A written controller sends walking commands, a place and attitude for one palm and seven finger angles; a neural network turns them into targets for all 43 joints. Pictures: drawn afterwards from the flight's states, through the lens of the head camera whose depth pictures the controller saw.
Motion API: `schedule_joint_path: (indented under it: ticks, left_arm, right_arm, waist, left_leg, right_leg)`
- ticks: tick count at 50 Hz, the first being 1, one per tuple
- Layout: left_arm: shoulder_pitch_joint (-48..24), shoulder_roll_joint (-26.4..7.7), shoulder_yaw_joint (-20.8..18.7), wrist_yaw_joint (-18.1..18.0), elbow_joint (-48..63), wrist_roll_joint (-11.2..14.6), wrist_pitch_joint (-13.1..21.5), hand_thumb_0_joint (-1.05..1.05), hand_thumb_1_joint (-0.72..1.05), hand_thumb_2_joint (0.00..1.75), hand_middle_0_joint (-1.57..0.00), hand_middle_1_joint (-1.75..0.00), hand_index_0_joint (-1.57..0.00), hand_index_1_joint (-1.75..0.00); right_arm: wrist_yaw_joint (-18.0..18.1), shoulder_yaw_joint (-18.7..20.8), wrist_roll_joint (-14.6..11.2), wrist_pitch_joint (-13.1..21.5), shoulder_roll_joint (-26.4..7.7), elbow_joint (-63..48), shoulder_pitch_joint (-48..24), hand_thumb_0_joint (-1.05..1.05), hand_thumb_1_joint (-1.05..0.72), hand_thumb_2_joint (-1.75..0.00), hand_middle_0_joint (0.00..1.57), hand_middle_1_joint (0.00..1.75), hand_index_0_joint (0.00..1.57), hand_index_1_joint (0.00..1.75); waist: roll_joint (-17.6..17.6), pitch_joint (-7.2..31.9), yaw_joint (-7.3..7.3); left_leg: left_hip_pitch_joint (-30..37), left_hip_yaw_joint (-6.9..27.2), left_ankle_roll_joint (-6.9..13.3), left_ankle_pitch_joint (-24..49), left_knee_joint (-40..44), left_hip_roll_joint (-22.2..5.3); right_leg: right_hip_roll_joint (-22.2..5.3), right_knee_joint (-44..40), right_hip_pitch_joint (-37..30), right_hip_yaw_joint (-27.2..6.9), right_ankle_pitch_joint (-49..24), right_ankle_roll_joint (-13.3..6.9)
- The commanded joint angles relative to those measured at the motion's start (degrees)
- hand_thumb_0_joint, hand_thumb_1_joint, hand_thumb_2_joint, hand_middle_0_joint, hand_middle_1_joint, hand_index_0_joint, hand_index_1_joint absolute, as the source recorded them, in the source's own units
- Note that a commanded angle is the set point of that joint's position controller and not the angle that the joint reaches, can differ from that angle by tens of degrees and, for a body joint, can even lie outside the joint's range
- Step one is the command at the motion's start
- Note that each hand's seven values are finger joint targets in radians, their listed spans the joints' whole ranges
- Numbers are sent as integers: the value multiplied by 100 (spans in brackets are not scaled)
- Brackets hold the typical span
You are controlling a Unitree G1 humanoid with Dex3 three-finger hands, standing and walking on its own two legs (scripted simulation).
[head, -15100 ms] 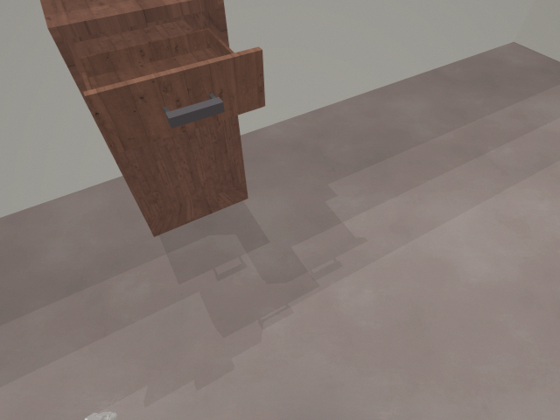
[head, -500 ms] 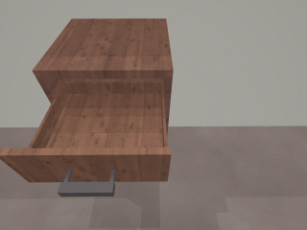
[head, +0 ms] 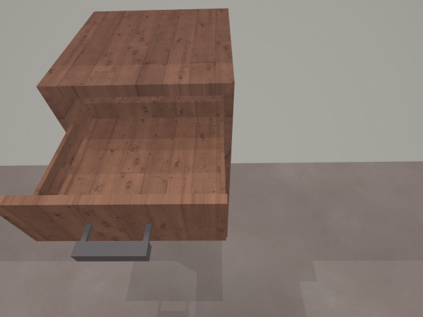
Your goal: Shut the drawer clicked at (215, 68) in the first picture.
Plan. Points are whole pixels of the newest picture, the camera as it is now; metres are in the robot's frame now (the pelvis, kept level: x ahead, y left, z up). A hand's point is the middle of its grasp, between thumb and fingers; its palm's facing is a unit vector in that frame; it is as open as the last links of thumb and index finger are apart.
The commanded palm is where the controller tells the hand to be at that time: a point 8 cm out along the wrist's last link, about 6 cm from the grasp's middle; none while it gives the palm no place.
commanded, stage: come to a stop and stand still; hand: left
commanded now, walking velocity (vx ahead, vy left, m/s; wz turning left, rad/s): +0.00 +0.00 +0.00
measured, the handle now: (115, 239) +0.25 +0.20 +0.01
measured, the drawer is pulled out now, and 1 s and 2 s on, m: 0.30 0.30 0.30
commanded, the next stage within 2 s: look again from close up in 0.76 s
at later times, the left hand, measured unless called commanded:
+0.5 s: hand out of the picture +0.06 +0.20 -0.16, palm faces -0.02 -0.97 -0.23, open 7.4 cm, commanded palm none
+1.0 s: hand out of the picture +0.04 +0.19 -0.16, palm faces -0.01 -0.97 -0.23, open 7.4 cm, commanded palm none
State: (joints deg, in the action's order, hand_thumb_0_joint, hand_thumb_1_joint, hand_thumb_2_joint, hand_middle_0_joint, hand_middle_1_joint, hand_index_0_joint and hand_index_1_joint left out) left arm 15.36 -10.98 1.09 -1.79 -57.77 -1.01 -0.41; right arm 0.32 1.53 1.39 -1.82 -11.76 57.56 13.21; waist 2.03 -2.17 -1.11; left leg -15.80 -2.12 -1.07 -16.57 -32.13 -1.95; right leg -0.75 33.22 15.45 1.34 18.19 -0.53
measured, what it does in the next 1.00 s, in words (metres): stands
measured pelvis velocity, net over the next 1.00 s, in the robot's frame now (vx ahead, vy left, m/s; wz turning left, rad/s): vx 0.02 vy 0.01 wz -0.01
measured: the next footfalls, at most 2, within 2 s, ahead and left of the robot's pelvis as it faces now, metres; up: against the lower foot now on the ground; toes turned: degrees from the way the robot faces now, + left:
none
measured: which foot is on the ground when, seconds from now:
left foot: down 0.00-1.00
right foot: down 0.00-1.00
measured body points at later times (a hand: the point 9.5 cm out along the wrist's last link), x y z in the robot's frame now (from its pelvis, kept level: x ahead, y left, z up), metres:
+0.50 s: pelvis +0.02 +0.01 +0.00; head +0.05 +0.01 +0.45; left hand +0.06 +0.25 -0.15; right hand +0.06 -0.22 -0.15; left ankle +0.00 +0.13 -0.73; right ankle -0.01 -0.11 -0.73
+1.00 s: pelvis +0.02 +0.01 +0.01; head +0.05 +0.00 +0.46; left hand +0.04 +0.24 -0.15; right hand +0.04 -0.22 -0.16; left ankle +0.00 +0.13 -0.73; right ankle -0.01 -0.11 -0.73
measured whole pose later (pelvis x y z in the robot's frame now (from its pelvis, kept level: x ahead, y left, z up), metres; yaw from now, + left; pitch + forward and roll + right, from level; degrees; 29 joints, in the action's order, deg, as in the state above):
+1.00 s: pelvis +0.02 +0.01 +0.01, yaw +0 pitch -1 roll +1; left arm 14.8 -9.3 0.8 -2.4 -60.9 -0.9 -0.1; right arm 1.1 0.3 0.6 0.2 -10.1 64.9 12.5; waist 0.5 -3.4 -0.2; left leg -9.5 -3.2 0.0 -15.8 -26.2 -0.4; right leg -2.1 28.3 9.9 0.4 17.6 0.9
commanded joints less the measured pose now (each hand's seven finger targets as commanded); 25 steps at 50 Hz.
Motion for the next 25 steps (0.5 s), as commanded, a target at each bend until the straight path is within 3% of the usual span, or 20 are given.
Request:
schedule_joint_path:
  ticks: [1, 3, 6, 14, 15, 19, 21, 25]
  left_arm:
    - [-120, -801, -185, -86, 377, 30, 148, 0, 90, 90, -20, -30, -20, -30]
    - [-58, -771, -200, -101, 354, 31, 152, 0, 90, 90, -20, -30, -20, -30]
    - [27, -727, -192, -107, 333, 39, 136, 0, 90, 90, -20, -30, -20, -30]
    - [28, -705, -193, -107, 282, 21, 136, 0, 90, 90, -20, -30, -20, -30]
    - [-9, -743, -187, -99, 301, 26, 113, 0, 90, 90, -20, -30, -20, -30]
    - [48, -671, -188, -104, 244, 21, 140, 0, 90, 90, -20, -30, -20, -30]
    - [59, -663, -189, -103, 229, 26, 129, 0, 90, 90, -20, -30, -20, -30]
    - [81, -672, -184, -107, 177, 32, 128, 0, 90, 90, -20, -30, -20, -30]
  right_arm:
    - [6, 67, -36, 179, -496, -257, 203, 0, -90, -90, 20, 30, 20, 30]
    - [19, 57, -53, 220, -554, -227, 151, 0, -90, -90, 20, 30, 20, 30]
    - [39, 46, -55, 233, -632, -175, 41, 0, -90, -90, 20, 30, 20, 30]
    - [44, 29, -68, 235, -581, -23, -80, 0, -90, -90, 20, 30, 20, 30]
    - [45, 30, -64, 233, -617, -27, -63, 0, -90, -90, 20, 30, 20, 30]
    - [56, 22, -74, 272, -580, 83, -26, 0, -90, -90, 20, 30, 20, 30]
    - [65, 26, -75, 284, -608, 114, -6, 0, -90, -90, 20, 30, 20, 30]
    - [81, 22, -88, 289, -587, 196, 45, 0, -90, -90, 20, 30, 20, 30]
  waist:
    - [-430, 99, -29]
    - [-198, 159, 15]
    - [-155, 225, 92]
    - [-331, 152, 89]
    - [-195, 99, 89]
    - [-264, 265, 88]
    - [-118, 317, 102]
    - [-171, 251, 86]
  left_leg:
    - [389, 290, 225, 584, 324, -192]
    - [397, 384, 256, 1066, 399, -298]
    - [486, 438, 293, 1516, 436, -372]
    - [587, 420, 279, 1261, 574, -339]
    - [601, 434, 288, 1242, 659, -358]
    - [737, 439, 300, 1535, 649, -373]
    - [812, 455, 319, 1727, 693, -409]
    - [897, 426, 311, 1912, 725, -421]
  right_leg:
    - [-567, -974, 320, -770, -535, -191]
    - [-501, -726, 112, -599, -1049, -134]
    - [-480, -605, -58, -483, -1335, -95]
    - [-551, -782, -82, -518, -1161, -59]
    - [-524, -766, -69, -484, -1079, -55]
    - [-542, -760, -186, -480, -1319, -47]
    - [-526, -725, -226, -414, -1343, -36]
    - [-540, -730, -255, -414, -1552, -44]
